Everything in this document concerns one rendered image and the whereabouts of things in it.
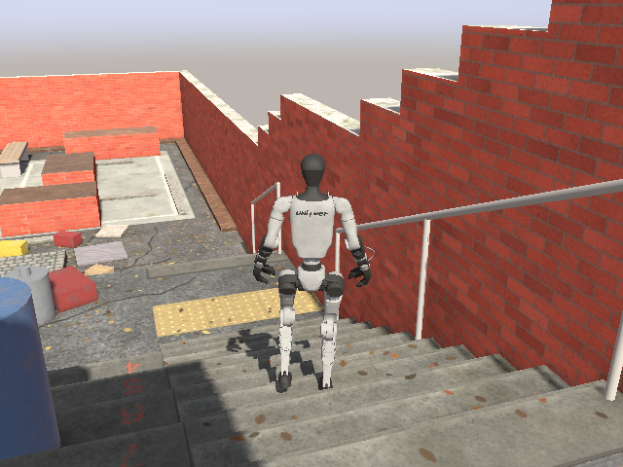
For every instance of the left robot hand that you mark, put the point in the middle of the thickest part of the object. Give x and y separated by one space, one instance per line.
266 269

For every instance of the right robot forearm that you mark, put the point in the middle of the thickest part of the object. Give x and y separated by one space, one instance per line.
360 256

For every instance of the humanoid robot torso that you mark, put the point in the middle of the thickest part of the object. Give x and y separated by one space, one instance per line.
311 235

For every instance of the robot right upper arm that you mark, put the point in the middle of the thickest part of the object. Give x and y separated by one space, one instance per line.
343 207

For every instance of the right robot hand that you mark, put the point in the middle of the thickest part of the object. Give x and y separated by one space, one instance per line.
357 272

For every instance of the left robot foot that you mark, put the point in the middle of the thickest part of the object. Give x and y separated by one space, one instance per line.
284 381

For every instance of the left robot forearm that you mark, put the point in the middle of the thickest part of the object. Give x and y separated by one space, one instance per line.
263 254

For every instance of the robot left upper arm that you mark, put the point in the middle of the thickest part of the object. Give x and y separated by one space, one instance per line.
281 205

